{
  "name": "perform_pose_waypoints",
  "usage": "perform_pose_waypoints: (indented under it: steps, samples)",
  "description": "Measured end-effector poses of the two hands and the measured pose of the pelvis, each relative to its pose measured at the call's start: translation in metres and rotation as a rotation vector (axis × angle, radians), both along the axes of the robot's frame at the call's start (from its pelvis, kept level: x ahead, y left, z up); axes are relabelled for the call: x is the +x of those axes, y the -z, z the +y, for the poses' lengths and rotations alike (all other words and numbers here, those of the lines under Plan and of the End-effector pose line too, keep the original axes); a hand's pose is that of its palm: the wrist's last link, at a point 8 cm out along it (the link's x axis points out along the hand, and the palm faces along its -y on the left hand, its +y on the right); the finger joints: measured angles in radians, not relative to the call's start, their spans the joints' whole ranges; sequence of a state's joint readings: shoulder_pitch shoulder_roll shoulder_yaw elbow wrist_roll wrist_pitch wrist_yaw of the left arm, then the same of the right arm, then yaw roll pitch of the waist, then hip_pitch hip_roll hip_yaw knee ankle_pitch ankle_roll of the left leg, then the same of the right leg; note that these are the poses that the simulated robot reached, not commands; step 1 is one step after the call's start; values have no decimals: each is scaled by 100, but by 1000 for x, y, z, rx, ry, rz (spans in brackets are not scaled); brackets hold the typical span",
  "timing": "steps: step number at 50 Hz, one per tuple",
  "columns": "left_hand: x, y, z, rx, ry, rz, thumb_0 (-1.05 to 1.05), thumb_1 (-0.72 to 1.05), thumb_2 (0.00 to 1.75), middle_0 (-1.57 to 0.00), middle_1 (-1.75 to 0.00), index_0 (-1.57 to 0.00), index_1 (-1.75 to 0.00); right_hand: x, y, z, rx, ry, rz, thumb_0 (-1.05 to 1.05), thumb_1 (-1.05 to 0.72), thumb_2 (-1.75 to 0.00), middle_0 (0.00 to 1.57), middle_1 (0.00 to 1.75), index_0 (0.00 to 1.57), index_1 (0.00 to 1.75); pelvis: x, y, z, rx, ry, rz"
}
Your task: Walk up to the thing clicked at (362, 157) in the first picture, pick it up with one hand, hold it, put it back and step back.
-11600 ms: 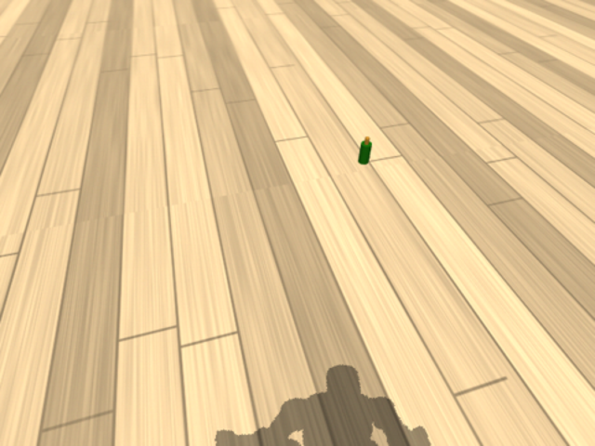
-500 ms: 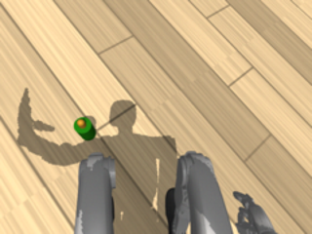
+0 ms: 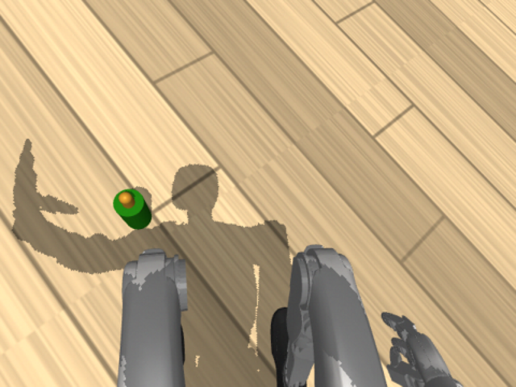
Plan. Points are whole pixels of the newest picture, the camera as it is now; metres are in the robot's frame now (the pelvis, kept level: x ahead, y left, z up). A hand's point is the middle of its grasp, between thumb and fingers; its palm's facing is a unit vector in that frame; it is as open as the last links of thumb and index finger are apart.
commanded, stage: approach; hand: left
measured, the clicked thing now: (132, 207) +0.45 +0.24 -0.29
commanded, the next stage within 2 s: close in in 0.48 s
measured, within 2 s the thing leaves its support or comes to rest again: neither
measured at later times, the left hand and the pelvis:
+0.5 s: hand (49, 212) +0.40 +0.35 -0.19, palm faces +0.13 -0.99 +0.03, open 17.2 cm; pelvis +0.00 +0.01 -0.07, yaw -5 degrees
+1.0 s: hand (107, 216) +0.41 +0.27 -0.24, palm faces +0.13 -0.99 +0.01, open 17.5 cm; pelvis -0.02 +0.02 -0.09, yaw -9 degrees
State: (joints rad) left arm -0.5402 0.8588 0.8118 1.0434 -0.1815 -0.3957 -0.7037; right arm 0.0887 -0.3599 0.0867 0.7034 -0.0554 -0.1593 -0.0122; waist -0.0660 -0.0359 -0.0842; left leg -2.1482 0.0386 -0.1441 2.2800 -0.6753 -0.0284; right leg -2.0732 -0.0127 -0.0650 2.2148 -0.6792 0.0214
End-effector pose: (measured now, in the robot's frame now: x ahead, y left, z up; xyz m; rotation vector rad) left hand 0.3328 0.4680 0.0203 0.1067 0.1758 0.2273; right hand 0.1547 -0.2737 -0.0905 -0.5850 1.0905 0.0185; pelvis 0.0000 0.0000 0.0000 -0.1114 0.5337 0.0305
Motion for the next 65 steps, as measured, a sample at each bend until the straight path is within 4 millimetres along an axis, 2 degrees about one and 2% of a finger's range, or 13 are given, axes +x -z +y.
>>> perform_pose_waypoints:
  steps: [4,8,12,20,23,26,34,37,40,46,52,57,65]
  samples:
    - [0,8,0,-15,-5,-16,-1,-51,8,-6,-8,-4,-9,-3,4,0,-3,-10,11,1,-92,-91,20,30,21,30,-1,5,0,0,3,-6]
    - [2,30,-5,-41,-2,-47,-1,-54,6,-6,-8,-4,-9,-6,10,-1,-11,-34,24,1,-92,-91,20,30,21,30,-2,14,0,-3,10,-17]
    - [10,70,-19,-81,26,-62,-1,-54,5,-7,-8,-5,-9,-5,18,0,-30,-75,29,1,-91,-90,20,30,21,30,-2,29,0,-12,22,-40]
    - [31,167,-55,-148,79,-57,-1,-50,5,-7,-9,-5,-10,5,26,6,-107,-178,50,1,-91,-90,20,30,21,30,-3,59,4,-50,48,-114]
    - [37,193,-64,-154,83,-62,-1,-49,6,-7,-9,-5,-10,8,27,9,-144,-219,82,1,-91,-90,20,30,21,30,-2,67,6,-66,54,-140]
    - [43,210,-72,-141,101,-76,-2,-49,7,-7,-9,-4,-10,9,29,12,-175,-251,115,1,-91,-91,20,30,21,30,-1,73,8,-82,60,-160]
    - [54,236,-116,-145,211,-46,-2,-53,5,-7,-9,-5,-10,12,34,21,-195,-292,136,0,-93,-91,20,30,21,30,-2,80,14,-118,67,-201]
    - [53,249,-136,-180,203,-40,-2,-56,4,-7,-9,-6,-9,11,33,26,-194,-311,126,0,-93,-91,20,30,21,30,-4,83,15,-129,75,-225]
    - [54,257,-148,-189,161,-69,-2,-58,2,-7,-9,-6,-9,7,32,28,-206,-331,128,0,-94,-91,20,30,21,30,-8,87,15,-137,84,-254]
    - [55,264,-152,-153,93,-128,-2,-57,2,-7,-9,-7,-8,-9,29,30,-239,-353,174,0,-93,-90,20,30,21,30,-13,94,16,-153,94,-301]
    - [54,264,-149,-94,117,-119,-2,-54,3,-6,-8,-6,-7,-25,26,28,-264,-357,224,0,-93,-90,20,30,21,30,-17,95,20,-169,95,-318]
    - [56,266,-162,-100,153,-112,-2,-51,3,-5,-7,-6,-6,-34,22,29,-268,-357,246,0,-93,-90,20,30,21,30,-18,94,23,-181,96,-322]
    - [64,277,-181,-150,76,-136,-1,-50,6,-5,-7,-6,-6,-40,12,31,-302,-364,268,0,-92,-90,20,30,21,30,-18,94,24,-201,106,-341]
